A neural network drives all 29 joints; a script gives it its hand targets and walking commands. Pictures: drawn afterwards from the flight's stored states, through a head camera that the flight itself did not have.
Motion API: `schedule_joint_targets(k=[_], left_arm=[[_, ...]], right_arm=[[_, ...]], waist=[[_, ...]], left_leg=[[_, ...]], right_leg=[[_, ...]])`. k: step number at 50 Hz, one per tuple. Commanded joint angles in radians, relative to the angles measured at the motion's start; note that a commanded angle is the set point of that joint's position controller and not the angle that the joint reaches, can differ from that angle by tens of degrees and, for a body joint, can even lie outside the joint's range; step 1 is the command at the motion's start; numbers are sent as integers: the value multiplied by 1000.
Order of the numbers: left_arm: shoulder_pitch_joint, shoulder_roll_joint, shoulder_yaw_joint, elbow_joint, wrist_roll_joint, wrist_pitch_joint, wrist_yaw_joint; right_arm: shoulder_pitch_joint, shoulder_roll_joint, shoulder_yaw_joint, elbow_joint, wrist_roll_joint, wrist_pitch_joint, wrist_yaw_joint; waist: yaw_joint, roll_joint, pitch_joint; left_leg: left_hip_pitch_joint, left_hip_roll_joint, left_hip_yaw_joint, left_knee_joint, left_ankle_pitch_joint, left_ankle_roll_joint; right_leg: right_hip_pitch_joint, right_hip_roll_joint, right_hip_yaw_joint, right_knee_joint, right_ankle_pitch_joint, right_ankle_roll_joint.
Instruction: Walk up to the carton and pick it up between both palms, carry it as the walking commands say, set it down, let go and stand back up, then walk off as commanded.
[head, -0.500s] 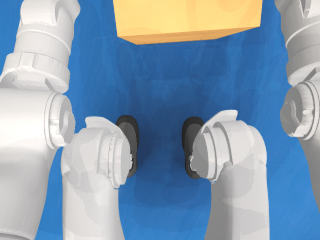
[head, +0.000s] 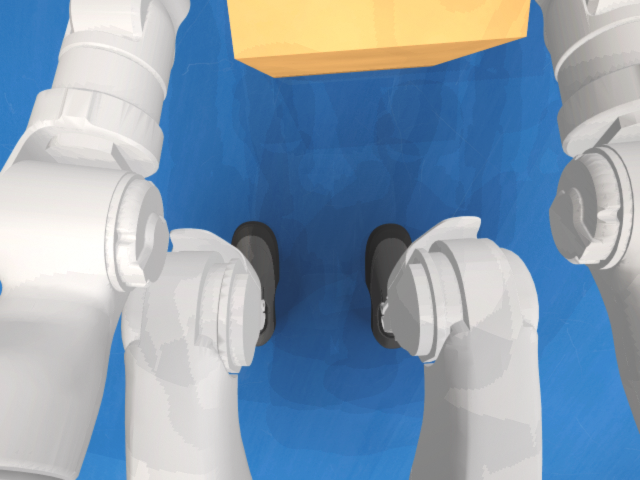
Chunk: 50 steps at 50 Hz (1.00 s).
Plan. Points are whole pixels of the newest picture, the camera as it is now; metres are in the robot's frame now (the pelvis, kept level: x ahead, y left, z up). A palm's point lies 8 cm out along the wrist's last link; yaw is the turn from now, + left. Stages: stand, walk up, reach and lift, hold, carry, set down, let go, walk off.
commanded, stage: reach and lift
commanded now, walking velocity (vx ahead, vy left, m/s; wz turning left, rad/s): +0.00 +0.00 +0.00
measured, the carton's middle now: out of the picture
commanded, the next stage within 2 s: none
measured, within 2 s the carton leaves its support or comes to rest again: leaves its support in 0.90 s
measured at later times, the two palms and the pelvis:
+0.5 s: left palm out of the picture +0.57 +0.11 -0.17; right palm out of the picture +0.57 -0.20 -0.17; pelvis +0.01 +0.00 -0.01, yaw -1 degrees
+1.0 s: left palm out of the picture +0.57 +0.11 -0.15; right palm out of the picture +0.56 -0.19 -0.15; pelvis +0.01 +0.00 +0.00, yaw -1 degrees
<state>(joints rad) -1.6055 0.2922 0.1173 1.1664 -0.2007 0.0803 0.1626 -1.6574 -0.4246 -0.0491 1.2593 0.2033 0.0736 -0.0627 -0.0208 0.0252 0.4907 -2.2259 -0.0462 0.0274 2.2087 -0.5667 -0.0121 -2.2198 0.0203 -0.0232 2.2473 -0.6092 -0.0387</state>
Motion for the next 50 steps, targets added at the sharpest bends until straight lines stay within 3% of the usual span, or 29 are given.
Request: schedule_joint_targets(k=[1, 8, 12, 17, 22, 25, 36, 44, 50], left_arm=[[-268, 61, 6, -99, 13, -22, 3], [-295, -64, 13, -118, 54, -24, -17], [-352, -326, -26, -137, 72, -6, -89], [-473, -785, -83, -182, 105, 50, -239], [-446, -923, -72, -220, 129, 104, -300], [-420, -969, -69, -241, 122, 113, -318], [-403, -1009, -100, -306, 90, 104, -320], [-549, -1037, -218, -469, -14, 102, -284], [-606, -1033, -219, -478, -1, 129, -256]], right_arm=[[-285, -62, 5, -101, -6, -20, 2], [-331, 108, 55, -133, -6, -12, 29], [-392, 377, 91, -150, -22, 9, 93], [-431, 850, 125, -178, -60, 62, 232], [-406, 971, 115, -231, -61, 109, 304], [-384, 1012, 128, -259, -60, 121, 326], [-346, 1060, 162, -320, -49, 129, 336], [-459, 1056, 223, -516, -9, 124, 283], [-513, 1026, 194, -525, -31, 139, 260]], waist=[[-4, -33, -1266], [33, -49, -1233], [29, -49, -1192], [14, -26, -1076], [18, -13, -1039], [14, -36, -1039], [20, -58, -1114], [-12, -53, -1518], [-25, -43, -1566]], left_leg=[[607, -30, -7, -105, 325, -16], [591, -40, 2, -107, 320, -8], [575, -53, 7, -102, 315, -3], [522, -78, 17, -84, 267, 10], [499, -82, 22, -74, 243, 27], [494, -85, 22, -62, 268, 34], [466, -88, 25, -51, 330, 35], [568, -100, 43, -63, 433, 11], [626, -100, 45, -106, 372, 3]], right_leg=[[594, 9, 64, -196, 372, 40], [610, 28, 71, -195, 380, 44], [592, 46, 65, -191, 373, 41], [531, 71, 53, -176, 325, 24], [482, 73, 41, -163, 294, 17], [480, 73, 37, -157, 315, 15], [540, 78, 41, -138, 433, 6], [778, 84, 25, -136, 601, 9], [729, 87, 0, -183, 477, 18]])
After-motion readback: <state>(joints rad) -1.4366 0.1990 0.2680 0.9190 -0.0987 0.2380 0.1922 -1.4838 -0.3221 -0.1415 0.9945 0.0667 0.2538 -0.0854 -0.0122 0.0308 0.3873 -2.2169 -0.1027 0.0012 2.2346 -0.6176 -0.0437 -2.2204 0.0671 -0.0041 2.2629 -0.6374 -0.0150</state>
